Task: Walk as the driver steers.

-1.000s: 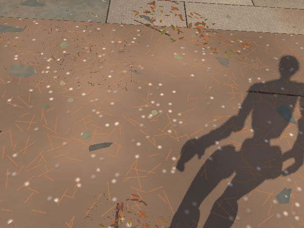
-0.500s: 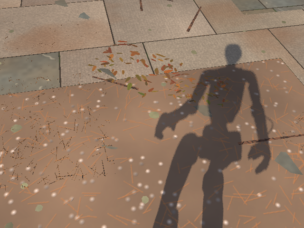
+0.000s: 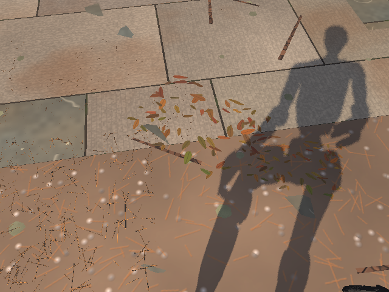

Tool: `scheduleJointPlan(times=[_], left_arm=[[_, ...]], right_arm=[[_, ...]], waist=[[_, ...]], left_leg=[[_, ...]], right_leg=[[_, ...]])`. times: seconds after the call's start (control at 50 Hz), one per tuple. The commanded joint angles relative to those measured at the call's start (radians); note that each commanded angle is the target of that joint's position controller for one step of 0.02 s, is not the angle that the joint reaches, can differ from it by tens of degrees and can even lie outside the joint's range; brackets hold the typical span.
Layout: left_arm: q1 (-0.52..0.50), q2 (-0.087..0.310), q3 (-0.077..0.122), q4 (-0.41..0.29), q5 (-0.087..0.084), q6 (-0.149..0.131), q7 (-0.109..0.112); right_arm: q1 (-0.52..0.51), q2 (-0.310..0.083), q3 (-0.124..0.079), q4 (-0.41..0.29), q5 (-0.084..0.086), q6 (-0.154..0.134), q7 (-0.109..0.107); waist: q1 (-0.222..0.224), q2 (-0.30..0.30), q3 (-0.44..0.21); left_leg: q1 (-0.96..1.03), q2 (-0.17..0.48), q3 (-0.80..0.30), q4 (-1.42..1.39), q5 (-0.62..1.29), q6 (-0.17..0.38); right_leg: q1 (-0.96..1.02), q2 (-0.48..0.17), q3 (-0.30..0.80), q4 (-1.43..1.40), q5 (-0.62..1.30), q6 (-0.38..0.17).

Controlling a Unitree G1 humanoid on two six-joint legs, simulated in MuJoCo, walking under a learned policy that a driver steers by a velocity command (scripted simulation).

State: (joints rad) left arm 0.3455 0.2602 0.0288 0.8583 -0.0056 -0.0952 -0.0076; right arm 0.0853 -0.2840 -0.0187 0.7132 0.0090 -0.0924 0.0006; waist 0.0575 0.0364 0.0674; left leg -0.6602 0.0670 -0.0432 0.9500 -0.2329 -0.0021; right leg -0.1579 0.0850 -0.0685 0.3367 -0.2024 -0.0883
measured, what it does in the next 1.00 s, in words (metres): walks ahead, turning left: left foot, then right foot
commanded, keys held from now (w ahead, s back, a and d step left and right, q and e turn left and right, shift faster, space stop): shift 0.02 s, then q+shift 0.50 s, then shift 0.48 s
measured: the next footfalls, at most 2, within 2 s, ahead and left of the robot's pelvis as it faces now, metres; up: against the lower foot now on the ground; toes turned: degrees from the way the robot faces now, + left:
left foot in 0.16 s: +0.32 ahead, +0.12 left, +0.00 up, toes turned +0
right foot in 0.60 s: +0.36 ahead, -0.07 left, +0.00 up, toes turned +33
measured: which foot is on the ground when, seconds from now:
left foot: up 0.00-0.14, down 0.16-0.60, up 0.62-0.98, down 1.00-1.00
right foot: down 0.00-0.18, up 0.20-0.58, down 0.60-1.00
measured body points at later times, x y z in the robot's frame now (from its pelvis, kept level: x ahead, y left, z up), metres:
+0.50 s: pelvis +0.20 +0.02 -0.01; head +0.24 +0.04 +0.43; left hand +0.31 +0.32 -0.11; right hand +0.42 -0.21 -0.10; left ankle +0.28 +0.12 -0.74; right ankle +0.33 -0.12 -0.71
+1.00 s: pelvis +0.23 -0.01 -0.01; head +0.25 -0.01 +0.44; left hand +0.21 +0.27 -0.12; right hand +0.49 -0.16 -0.11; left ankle +0.13 +0.08 -0.75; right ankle +0.33 -0.10 -0.74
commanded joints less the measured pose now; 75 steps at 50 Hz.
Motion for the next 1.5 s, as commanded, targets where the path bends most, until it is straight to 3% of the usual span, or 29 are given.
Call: scheduleJointPlan(times=[0.02, 0.1, 0.16, 0.18, 0.2, 0.22, 0.24, 0.26, 0.32, 0.38, 0.52, 0.58, 0.6, 0.62, 0.64, 0.66, 0.68, 0.72, 0.78, 0.88, 0.92, 0.96, 1.0, 1.02, 1.04, 1.06, 1.16, 1.32, 1.5], left_arm=[[-0.094, 0.149, 0.032, -0.077, -0.013, -0.022, 0.021], [-0.106, 0.182, 0.045, -0.062, -0.008, -0.004, 0.036], [-0.128, 0.168, 0.047, -0.093, 0.002, 0.042, 0.06], [-0.064, 0.122, 0.034, -0.121, 0.038, 0.049, 0.057], [0.097, 0.051, 0.007, -0.134, 0.028, 0.048, 0.037], [0.087, 0.14, 0.02, -0.121, 0.014, 0.052, 0.023], [-0.036, 0.172, 0.032, -0.15, 0.004, 0.064, 0.025], [-0.111, 0.158, 0.034, -0.164, 0.016, 0.075, 0.039], [-0.142, 0.124, 0.032, -0.198, 0.024, 0.096, 0.055], [-0.176, 0.088, 0.025, -0.2, 0.017, 0.092, 0.058], [-0.269, 0.104, 0.04, -0.21, -0.001, 0.077, 0.044], [-0.194, 0.123, 0.055, -0.181, -0.002, 0.061, 0.028], [-0.188, 0.142, 0.064, -0.179, 0.008, 0.062, 0.027], [-0.223, 0.21, 0.074, -0.207, 0.037, 0.071, 0.03], [-0.226, 0.224, 0.083, -0.212, 0.075, 0.074, 0.028], [-0.278, 0.167, 0.069, -0.242, 0.062, 0.071, 0.033], [-0.307, 0.125, 0.057, -0.253, 0.04, 0.074, 0.039], [-0.299, 0.106, 0.042, -0.254, 0.011, 0.083, 0.045], [-0.237, 0.097, 0.032, -0.239, 0.02, 0.096, 0.048], [-0.19, 0.137, 0.045, -0.218, 0.012, 0.109, 0.048], [-0.153, 0.154, 0.051, -0.204, 0.005, 0.117, 0.049], [-0.146, 0.148, 0.048, -0.191, -0.015, 0.119, 0.051], [-0.094, 0.124, 0.042, -0.172, -0.008, 0.099, 0.045], [-0.099, 0.065, 0.028, -0.193, 0.014, 0.078, 0.036], [-0.168, 0.068, 0.026, -0.2, 0.031, 0.068, 0.034], [-0.192, 0.069, 0.028, -0.195, 0.034, 0.066, 0.03], [-0.162, 0.074, 0.036, -0.156, 0.022, 0.078, 0.035], [-0.135, 0.072, 0.042, -0.092, 0.017, 0.08, 0.044], [-0.131, 0.072, 0.045, -0.027, 0.01, 0.088, 0.056]], right_arm=[[0.047, 0.004, 0.013, -0.029, -0.016, -0.01, 0.018], [0.004, -0.097, -0.025, -0.052, -0.009, -0.001, 0.043], [0.223, -0.176, -0.077, -0.003, -0.021, 0.005, 0.051], [0.25, -0.24, -0.087, -0.021, -0.022, 0.009, 0.039], [0.194, -0.265, -0.08, -0.078, -0.057, 0.01, 0.037], [0.124, -0.209, -0.083, -0.129, -0.036, 0.024, 0.036], [0.074, -0.167, -0.075, -0.154, -0.017, 0.04, 0.028], [0.058, -0.144, -0.067, -0.154, 0.0, 0.056, 0.017], [0.03, -0.145, -0.07, -0.175, -0.01, 0.083, -0.005], [0.059, -0.175, -0.088, -0.18, -0.006, 0.101, -0.031], [0.079, -0.181, -0.112, -0.201, 0.005, 0.146, -0.054], [0.07, -0.154, -0.107, -0.208, 0.009, 0.154, -0.053], [0.104, -0.124, -0.097, -0.199, 0.013, 0.155, -0.05], [0.154, -0.089, -0.085, -0.198, 0.011, 0.154, -0.046], [0.133, -0.145, -0.104, -0.219, 0.013, 0.136, -0.041], [0.151, -0.214, -0.122, -0.192, -0.004, 0.124, -0.036], [0.161, -0.216, -0.124, -0.157, -0.001, 0.128, -0.036], [0.176, -0.142, -0.1, -0.131, -0.007, 0.144, -0.043], [0.118, -0.095, -0.075, -0.149, 0.01, 0.137, -0.044], [0.079, -0.055, -0.05, -0.145, 0.006, 0.13, -0.036], [0.09, -0.075, -0.056, -0.124, 0.011, 0.125, -0.03], [0.149, -0.065, -0.055, -0.081, 0.007, 0.12, -0.023], [0.163, -0.11, -0.058, -0.081, -0.015, 0.119, -0.024], [0.147, -0.173, -0.074, -0.068, -0.034, 0.119, -0.024], [0.116, -0.086, -0.052, -0.078, -0.04, 0.11, -0.015], [0.079, -0.029, -0.033, -0.08, -0.046, 0.101, -0.011], [0.122, -0.046, -0.031, -0.044, -0.029, 0.072, -0.014], [0.152, -0.03, -0.025, -0.006, -0.022, 0.068, -0.016], [0.187, -0.017, -0.027, 0.061, -0.016, 0.067, -0.019]], waist=[[-0.056, -0.079, -0.106], [-0.059, -0.113, -0.115], [-0.161, -0.051, -0.188], [-0.123, 0.187, -0.237], [-0.033, 0.33, -0.42], [-0.073, 0.166, -0.488], [-0.087, 0.051, -0.383], [-0.074, -0.058, -0.275], [-0.023, 0.024, -0.193], [-0.032, 0.045, -0.236], [-0.079, 0.136, -0.199], [-0.053, 0.154, -0.211], [-0.06, 0.095, -0.218], [-0.098, -0.129, -0.212], [-0.093, -0.352, -0.17], [-0.108, -0.261, -0.154], [-0.109, -0.173, -0.132], [-0.092, -0.113, -0.105], [-0.058, -0.15, -0.106], [-0.023, -0.259, -0.134], [-0.008, -0.266, -0.133], [-0.044, -0.231, -0.128], [-0.037, -0.126, -0.154], [0.001, 0.108, -0.166], [-0.038, 0.13, -0.152], [-0.031, 0.1, -0.123], [-0.036, 0.058, -0.039], [-0.039, -0.019, -0.043], [-0.044, -0.033, -0.064]], left_leg=[[0.28, -0.059, 0.061, -0.3, 0.339, -0.02], [0.287, -0.074, 0.026, -0.432, 0.422, 0.029], [0.498, -0.116, 0.042, -0.47, 0.437, 0.091], [0.687, 0.078, -0.232, -0.446, 0.91, 0.193], [0.919, 0.295, -0.69, -0.506, 0.935, 0.422], [0.89, 0.273, -0.703, -0.558, 0.616, 0.41], [0.755, 0.208, -0.597, -0.567, 0.389, 0.353], [0.598, 0.143, -0.518, -0.603, 0.261, 0.293], [0.363, 0.029, -0.435, -0.646, 0.185, 0.229], [0.361, 0.001, -0.437, -0.625, 0.252, 0.216], [0.363, -0.034, -0.549, -0.637, -0.067, 0.16], [0.375, -0.047, -0.549, -0.563, -0.024, 0.13], [0.325, -0.099, -0.502, -0.486, -0.137, 0.1], [0.186, -0.211, -0.344, -0.278, -0.336, 0.052], [0.084, -0.288, -0.204, -0.007, -0.403, -0.001], [0.076, -0.222, -0.21, 0.16, -0.33, -0.034], [0.091, -0.213, -0.193, 0.219, -0.264, -0.045], [0.075, -0.218, -0.165, 0.349, -0.206, -0.07], [0.071, -0.197, -0.103, 0.282, -0.189, -0.093], [0.265, -0.096, -0.003, -0.162, -0.258, -0.099], [0.328, -0.098, 0.017, -0.308, -0.206, -0.085], [0.446, -0.109, 0.038, -0.555, -0.024, -0.042], [0.614, -0.017, -0.067, -0.595, 0.143, 0.028], [0.586, 0.077, -0.16, -0.534, 0.235, 0.097], [0.475, 0.115, -0.196, -0.578, 0.158, 0.147], [0.434, 0.087, -0.177, -0.591, 0.052, 0.125], [0.343, 0.011, -0.132, -0.593, -0.059, 0.057], [0.352, -0.016, -0.11, -0.579, -0.021, 0.057], [0.378, -0.043, -0.072, -0.559, 0.064, 0.046]], right_leg=[[-0.134, -0.17, 0.065, -0.092, 0.671, -0.12], [0.016, -0.228, 0.045, 0.013, 0.527, -0.048], [-0.02, -0.153, -0.015, 0.441, 0.546, 0.045], [-0.243, -0.02, -0.04, 0.809, -0.064, 0.108], [-0.508, 0.092, 0.116, 1.119, -0.49, 0.146], [-0.534, 0.015, 0.226, 1.189, -0.403, 0.13], [-0.559, -0.013, 0.22, 1.148, -0.315, 0.118], [-0.559, -0.04, 0.211, 1.068, -0.253, 0.118], [-0.432, -0.044, 0.198, 0.806, -0.193, 0.123], [-0.373, -0.006, 0.195, 0.614, -0.166, 0.152], [-0.265, 0.013, 0.237, 0.342, -0.08, 0.15], [-0.116, -0.028, 0.207, 0.129, 0.02, 0.115], [-0.021, -0.103, 0.238, 0.042, 0.074, 0.08], [0.059, -0.312, 0.456, -0.016, 0.099, -0.03], [-0.03, -0.436, 0.666, -0.084, 0.16, -0.169], [-0.063, -0.438, 0.639, -0.062, 0.143, -0.181], [-0.088, -0.368, 0.517, -0.03, 0.123, -0.138], [-0.079, -0.3, 0.43, -0.009, 0.152, -0.109], [-0.014, -0.252, 0.352, -0.005, 0.212, -0.115], [0.028, -0.25, 0.34, -0.002, 0.154, -0.122], [0.032, -0.27, 0.371, 0.014, 0.185, -0.132], [-0.006, -0.261, 0.362, 0.047, 0.224, -0.106], [-0.14, -0.224, 0.305, 0.112, 0.162, -0.011], [-0.199, -0.113, 0.157, 0.17, 0.029, 0.056], [-0.144, -0.1, 0.131, 0.163, -0.065, 0.103], [-0.103, -0.108, 0.139, 0.147, -0.017, 0.118], [-0.053, -0.11, 0.154, 0.143, 0.076, 0.11], [-0.021, -0.118, 0.161, 0.138, 0.115, 0.116], [0.007, -0.121, 0.162, 0.149, 0.175, 0.106]])
Keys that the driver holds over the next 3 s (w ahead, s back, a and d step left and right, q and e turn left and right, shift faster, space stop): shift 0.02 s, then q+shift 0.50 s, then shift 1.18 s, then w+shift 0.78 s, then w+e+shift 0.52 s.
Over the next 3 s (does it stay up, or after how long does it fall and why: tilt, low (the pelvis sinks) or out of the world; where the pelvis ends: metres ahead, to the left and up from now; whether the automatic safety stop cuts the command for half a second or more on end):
stays up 1.04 0.36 -0.05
